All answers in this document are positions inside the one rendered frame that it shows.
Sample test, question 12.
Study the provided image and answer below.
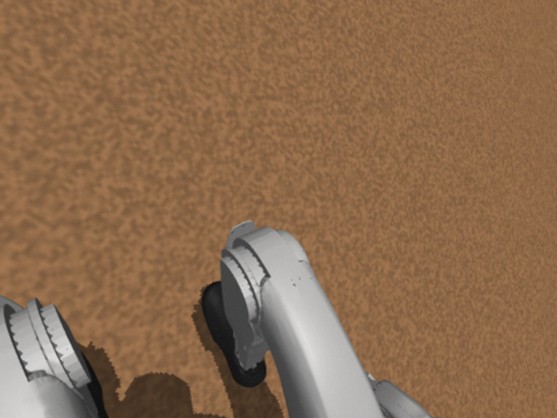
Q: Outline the left robot foot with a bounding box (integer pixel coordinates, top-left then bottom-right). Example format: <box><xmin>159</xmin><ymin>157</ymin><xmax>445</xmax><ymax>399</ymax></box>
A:
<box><xmin>80</xmin><ymin>351</ymin><xmax>109</xmax><ymax>418</ymax></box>

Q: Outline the right robot hand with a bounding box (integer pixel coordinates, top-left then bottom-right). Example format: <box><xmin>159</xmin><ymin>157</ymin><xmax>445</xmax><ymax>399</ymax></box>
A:
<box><xmin>365</xmin><ymin>371</ymin><xmax>433</xmax><ymax>418</ymax></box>

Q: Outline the right robot foot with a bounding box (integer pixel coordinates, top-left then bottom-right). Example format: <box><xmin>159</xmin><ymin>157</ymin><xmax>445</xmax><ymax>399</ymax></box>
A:
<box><xmin>202</xmin><ymin>281</ymin><xmax>266</xmax><ymax>388</ymax></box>

